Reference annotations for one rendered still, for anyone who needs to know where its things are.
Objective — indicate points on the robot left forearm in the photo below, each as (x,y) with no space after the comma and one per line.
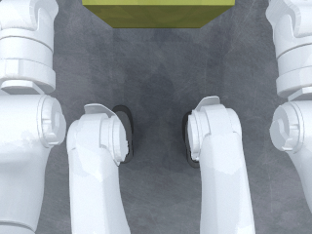
(27,47)

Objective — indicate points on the left robot shin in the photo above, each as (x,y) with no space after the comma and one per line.
(93,108)

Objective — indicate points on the left robot upper arm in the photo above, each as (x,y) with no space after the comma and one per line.
(30,126)

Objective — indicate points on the robot right forearm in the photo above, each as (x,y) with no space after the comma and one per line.
(291,22)

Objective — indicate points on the carton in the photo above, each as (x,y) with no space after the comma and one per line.
(157,13)

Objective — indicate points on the right robot upper arm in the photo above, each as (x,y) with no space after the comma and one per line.
(291,131)

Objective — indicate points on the robot left thigh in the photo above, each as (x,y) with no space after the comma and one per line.
(95,200)

